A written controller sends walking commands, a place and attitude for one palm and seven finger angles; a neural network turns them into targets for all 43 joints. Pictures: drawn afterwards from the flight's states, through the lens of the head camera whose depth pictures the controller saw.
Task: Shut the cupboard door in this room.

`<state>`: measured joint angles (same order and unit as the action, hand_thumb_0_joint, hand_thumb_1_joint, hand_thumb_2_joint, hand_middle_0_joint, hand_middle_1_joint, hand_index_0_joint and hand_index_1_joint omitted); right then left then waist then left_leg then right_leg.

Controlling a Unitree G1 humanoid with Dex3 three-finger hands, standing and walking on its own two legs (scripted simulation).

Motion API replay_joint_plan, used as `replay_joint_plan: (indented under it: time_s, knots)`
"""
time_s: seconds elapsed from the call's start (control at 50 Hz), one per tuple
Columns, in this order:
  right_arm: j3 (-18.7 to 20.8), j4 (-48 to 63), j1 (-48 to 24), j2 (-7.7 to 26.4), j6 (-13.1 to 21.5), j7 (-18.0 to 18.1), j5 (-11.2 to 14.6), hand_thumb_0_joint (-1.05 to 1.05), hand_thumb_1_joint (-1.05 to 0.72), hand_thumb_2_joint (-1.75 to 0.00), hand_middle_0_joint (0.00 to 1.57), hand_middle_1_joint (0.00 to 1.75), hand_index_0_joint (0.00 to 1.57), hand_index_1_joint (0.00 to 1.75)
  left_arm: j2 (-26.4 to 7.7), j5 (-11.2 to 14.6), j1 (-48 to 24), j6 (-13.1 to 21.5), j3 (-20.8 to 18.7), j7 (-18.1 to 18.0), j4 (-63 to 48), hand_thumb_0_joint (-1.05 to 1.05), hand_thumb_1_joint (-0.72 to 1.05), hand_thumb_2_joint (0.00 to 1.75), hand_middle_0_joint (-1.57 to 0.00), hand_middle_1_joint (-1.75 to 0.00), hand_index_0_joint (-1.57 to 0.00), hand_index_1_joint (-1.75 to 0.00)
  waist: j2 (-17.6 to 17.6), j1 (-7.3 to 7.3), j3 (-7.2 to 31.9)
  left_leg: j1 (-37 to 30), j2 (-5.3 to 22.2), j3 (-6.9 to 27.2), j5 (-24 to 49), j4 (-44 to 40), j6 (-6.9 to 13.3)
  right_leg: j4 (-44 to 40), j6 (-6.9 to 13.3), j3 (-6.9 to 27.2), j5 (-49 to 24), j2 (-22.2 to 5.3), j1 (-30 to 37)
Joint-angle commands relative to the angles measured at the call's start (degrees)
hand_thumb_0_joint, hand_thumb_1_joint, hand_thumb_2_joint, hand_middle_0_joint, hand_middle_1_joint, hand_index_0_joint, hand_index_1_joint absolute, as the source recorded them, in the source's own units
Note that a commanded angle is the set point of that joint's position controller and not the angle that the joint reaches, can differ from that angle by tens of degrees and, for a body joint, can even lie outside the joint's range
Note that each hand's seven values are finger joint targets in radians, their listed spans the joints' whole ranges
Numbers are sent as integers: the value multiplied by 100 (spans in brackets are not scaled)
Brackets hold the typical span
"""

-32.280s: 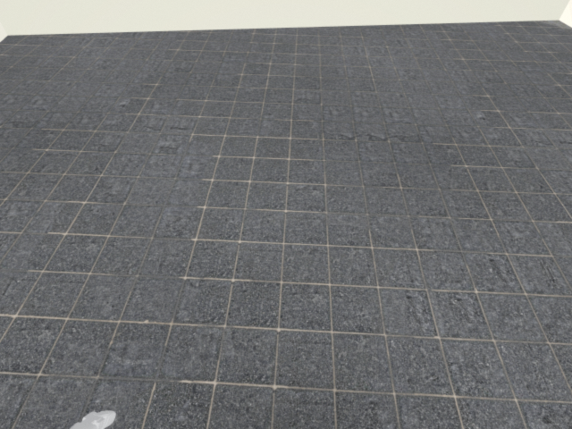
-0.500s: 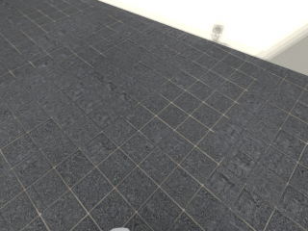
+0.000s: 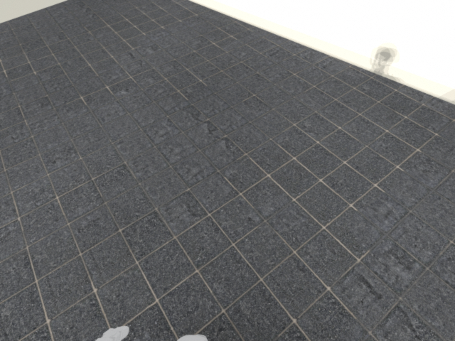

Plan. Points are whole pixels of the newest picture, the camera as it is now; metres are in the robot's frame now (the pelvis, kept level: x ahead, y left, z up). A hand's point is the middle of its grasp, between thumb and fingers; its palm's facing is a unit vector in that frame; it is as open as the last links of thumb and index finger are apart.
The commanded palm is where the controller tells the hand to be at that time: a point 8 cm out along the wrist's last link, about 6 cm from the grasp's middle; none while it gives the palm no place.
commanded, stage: turn or walk to find it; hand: left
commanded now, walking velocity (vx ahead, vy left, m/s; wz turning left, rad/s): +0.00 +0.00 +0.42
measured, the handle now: out of the picture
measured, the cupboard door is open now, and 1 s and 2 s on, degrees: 90 90 90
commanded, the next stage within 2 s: none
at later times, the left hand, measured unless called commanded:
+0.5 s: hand out of the picture -0.03 +0.26 -0.17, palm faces +0.26 -0.93 -0.24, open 7.4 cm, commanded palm none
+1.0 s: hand out of the picture -0.03 +0.19 -0.14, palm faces +0.42 -0.87 -0.25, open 7.4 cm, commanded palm none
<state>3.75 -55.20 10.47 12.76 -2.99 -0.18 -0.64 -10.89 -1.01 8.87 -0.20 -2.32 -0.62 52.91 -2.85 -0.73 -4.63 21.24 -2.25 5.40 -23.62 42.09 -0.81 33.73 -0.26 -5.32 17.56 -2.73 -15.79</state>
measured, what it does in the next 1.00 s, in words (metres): steps on the spot, turning left: left foot, then right foot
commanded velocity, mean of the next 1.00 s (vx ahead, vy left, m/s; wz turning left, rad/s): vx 0.00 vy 0.00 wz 0.42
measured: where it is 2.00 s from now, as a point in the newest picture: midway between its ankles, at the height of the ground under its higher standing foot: outside the picture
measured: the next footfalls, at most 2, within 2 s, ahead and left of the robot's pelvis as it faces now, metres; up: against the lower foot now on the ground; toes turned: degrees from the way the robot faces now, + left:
left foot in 0.36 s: +0.00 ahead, +0.15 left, +0.00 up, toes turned +14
right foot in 0.78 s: +0.06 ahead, -0.09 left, +0.00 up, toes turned +14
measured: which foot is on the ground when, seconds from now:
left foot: up 0.00-0.34, down 0.36-0.78, up 0.80-1.00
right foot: down 0.00-0.36, up 0.38-0.76, down 0.78-1.00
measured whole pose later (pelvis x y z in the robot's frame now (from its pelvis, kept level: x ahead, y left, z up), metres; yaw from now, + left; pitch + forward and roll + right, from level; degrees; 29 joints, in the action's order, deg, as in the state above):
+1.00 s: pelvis -0.03 -0.01 +0.01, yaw +25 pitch -1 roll +2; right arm 4.8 -56.5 11.7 14.3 -4.3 -1.0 -0.9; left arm -8.9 -1.4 11.2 -0.5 -2.0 -1.0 53.1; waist -1.7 -1.1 -5.1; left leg 26.3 0.5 1.4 -23.3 63.4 -2.7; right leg 30.0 0.8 -9.5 15.6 -5.8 -13.3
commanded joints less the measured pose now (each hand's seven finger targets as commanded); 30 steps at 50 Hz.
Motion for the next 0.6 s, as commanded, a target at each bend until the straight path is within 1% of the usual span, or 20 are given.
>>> replay_joint_plan:
  time_s: [0.0,0.02,0.04,0.06,0.14,0.2,0.24,0.26,0.28,0.3,0.32,0.34,0.36,0.38,0.4,0.42,0.44,0.46,0.52,0.58]
  knots:
    - [254,411,-164,617,22,-31,-35,0,-90,-90,20,30,20,30,-1136,-6,224,48,-299,-140,-370,0,90,90,-20,-30,-20,-30,1197,83,172,1025,268,23,-366,2664,-45,-1785,844,1604,-1064,-1974,244]
    - [222,292,-16,523,16,-65,-46,0,-90,-90,20,30,20,30,-1031,-18,29,71,-252,-133,-428,0,90,90,-20,-30,-20,-30,1060,-22,210,953,317,-107,-74,2744,-118,-1611,719,1049,-1383,-1698,316]
    - [191,251,74,459,16,-79,-48,0,-90,-90,20,30,20,30,-963,-23,63,97,-235,-124,-442,0,90,90,-20,-30,-20,-30,1138,-21,319,932,311,-211,61,2669,-179,-1508,636,744,-1758,-1546,465]
    - [177,249,55,435,16,-84,-36,0,-90,-90,20,30,20,30,-959,-35,172,113,-237,-129,-411,0,90,90,-20,-30,-20,-30,1283,31,382,885,336,-308,54,2497,-226,-1472,654,614,-2017,-1559,590]
    - [106,296,-290,358,27,-79,-11,0,-90,-90,20,30,20,30,-1130,-62,615,94,-287,-113,-246,0,90,90,-20,-30,-20,-30,1360,262,396,687,354,-596,-231,1473,-293,-1324,740,395,-2647,-1642,977]
    - [34,352,-508,296,93,-71,23,0,-90,-90,20,30,20,30,-1271,-84,800,73,-349,-110,-122,0,90,90,-20,-30,-20,-30,1426,410,521,384,352,-785,-434,518,-250,-1091,824,362,-3069,-1765,1227]
    - [11,333,-383,299,131,-56,34,0,-90,-90,20,30,20,30,-1369,-77,798,48,-372,-98,-83,0,90,90,-20,-30,-20,-30,1441,362,686,108,282,-957,-249,-162,-210,-855,750,245,-3239,-1741,1347]
    - [11,301,-275,319,150,-46,34,0,-90,-90,20,30,20,30,-1388,-60,758,33,-376,-93,-63,0,90,90,-20,-30,-20,-30,1447,293,716,-170,257,-1043,47,-546,-188,-734,645,174,-3135,-1734,1214]
    - [16,266,-110,365,176,-42,22,0,-90,-90,20,30,20,30,-1374,-38,685,18,-380,-89,-53,0,90,90,-20,-30,-20,-30,1393,178,769,-577,269,-1063,515,-1123,-153,-504,475,42,-2891,-1658,1016]
    - [48,209,100,503,210,-55,17,0,-90,-90,20,30,20,30,-1305,5,588,-15,-363,-79,-49,0,90,90,-20,-30,-20,-30,1002,33,835,-1246,397,-939,1232,-1862,-90,-51,220,-180,-2339,-1540,572]
    - [161,238,303,1003,277,-40,-33,0,-90,-90,20,30,20,30,-1018,45,689,-67,-346,-60,-185,0,90,90,-20,-30,-20,-30,-250,-71,1009,-2069,1390,365,2395,-2194,313,911,-160,-508,-821,-989,-521]
    - [271,214,566,1475,252,-8,-35,0,-90,-90,20,30,20,30,-671,46,521,-93,-194,-32,-374,0,90,90,-20,-30,-20,-30,-1489,-203,907,-2290,2542,1601,4248,-2280,1039,1889,-433,-423,1962,-442,-1543]
    - [279,74,751,1432,241,65,-37,0,-90,-90,20,30,20,30,-738,1,95,-173,-167,-95,-385,0,90,90,-20,-30,-20,-30,-1323,-393,886,-1910,2529,1565,4006,-2339,1228,2475,-383,150,2006,-455,-1476]
    - [260,95,540,1324,226,119,-56,0,-90,-90,20,30,20,30,-728,23,-77,-183,-207,-79,-346,0,90,90,-20,-30,-20,-30,-1310,-292,664,-1702,2265,1386,3701,-2312,1237,2784,-365,315,1691,-429,-1628]
    - [196,169,258,1130,235,142,-56,0,-90,-90,20,30,20,30,-794,29,-63,-165,-219,-33,-262,0,90,90,-20,-30,-20,-30,-955,-170,540,-1544,2065,1152,3501,-2275,1190,2903,-367,384,1322,-449,-1651]
    - [151,225,53,1021,255,148,-67,0,-90,-90,20,30,20,30,-755,19,53,-151,-234,0,-161,0,90,90,-20,-30,-20,-30,-716,-44,503,-1498,1826,815,3595,-2234,1076,2923,-385,377,1017,-419,-1575]
    - [119,248,-4,969,281,150,-59,0,-90,-90,20,30,20,30,-740,20,156,-147,-232,16,-104,0,90,90,-20,-30,-20,-30,-587,15,548,-1566,1688,635,3737,-2206,1006,2897,-405,348,858,-378,-1524]
    - [117,254,19,952,291,149,-49,0,-90,-90,20,30,20,30,-735,26,186,-146,-223,19,-73,0,90,90,-20,-30,-20,-30,-552,15,598,-1605,1607,560,3821,-2200,979,2807,-424,346,784,-346,-1461]
    - [140,244,118,980,282,136,-45,0,-90,-90,20,30,20,30,-715,31,119,-155,-198,11,-102,0,90,90,-20,-30,-20,-30,-450,-25,632,-1718,1585,621,3814,-2208,1028,2432,-467,341,756,-273,-1393]
    - [178,264,167,1015,252,114,-59,0,-90,-90,20,30,20,30,-686,39,-18,-166,-185,-4,-192,0,90,90,-20,-30,-20,-30,-541,-80,569,-1595,1589,831,3436,-2241,1067,2046,-476,338,819,-207,-1278]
